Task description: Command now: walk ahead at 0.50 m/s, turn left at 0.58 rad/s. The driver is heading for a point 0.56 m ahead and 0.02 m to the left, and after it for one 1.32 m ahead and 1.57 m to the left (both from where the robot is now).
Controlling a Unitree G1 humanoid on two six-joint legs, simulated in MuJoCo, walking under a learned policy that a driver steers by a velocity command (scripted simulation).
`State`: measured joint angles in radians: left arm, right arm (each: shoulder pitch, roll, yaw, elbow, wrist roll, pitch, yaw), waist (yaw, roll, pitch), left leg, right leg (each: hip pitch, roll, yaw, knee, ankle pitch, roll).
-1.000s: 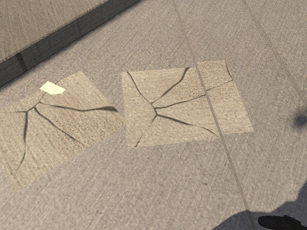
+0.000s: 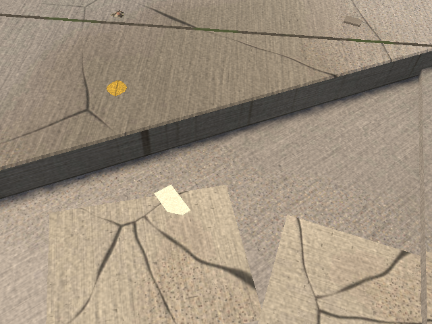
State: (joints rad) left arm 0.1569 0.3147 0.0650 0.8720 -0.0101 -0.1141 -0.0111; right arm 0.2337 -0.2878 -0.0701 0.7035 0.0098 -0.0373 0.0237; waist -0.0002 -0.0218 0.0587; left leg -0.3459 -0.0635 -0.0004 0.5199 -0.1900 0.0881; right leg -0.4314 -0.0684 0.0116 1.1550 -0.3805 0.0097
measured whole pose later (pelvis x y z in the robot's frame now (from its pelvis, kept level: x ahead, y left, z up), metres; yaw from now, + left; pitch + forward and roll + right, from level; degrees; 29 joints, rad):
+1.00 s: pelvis +0.46 +0.06 +0.00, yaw +24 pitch +1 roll -1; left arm 0.17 0.28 0.04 0.82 0.03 0.02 0.01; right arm 0.20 -0.28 -0.05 0.75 -0.01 0.01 0.01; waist 0.00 -0.02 0.11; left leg -0.38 -0.11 -0.04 0.46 -0.08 0.10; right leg -0.45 -0.01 0.01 1.09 -0.46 0.02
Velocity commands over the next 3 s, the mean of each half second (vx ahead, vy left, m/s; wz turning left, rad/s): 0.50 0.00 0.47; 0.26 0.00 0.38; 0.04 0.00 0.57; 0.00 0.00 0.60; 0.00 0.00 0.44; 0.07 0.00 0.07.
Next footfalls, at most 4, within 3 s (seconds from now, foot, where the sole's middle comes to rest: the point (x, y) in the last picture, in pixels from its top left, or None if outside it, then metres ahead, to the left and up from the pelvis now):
0.38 right None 0.40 -0.11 -0.77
0.82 left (164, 287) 0.56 0.16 -0.77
1.32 right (226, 269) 0.62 -0.04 -0.77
1.74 left None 0.43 0.16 -0.77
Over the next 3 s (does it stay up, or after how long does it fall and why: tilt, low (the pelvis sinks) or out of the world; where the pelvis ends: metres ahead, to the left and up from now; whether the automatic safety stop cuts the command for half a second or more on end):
stays up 0.49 0.10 0.00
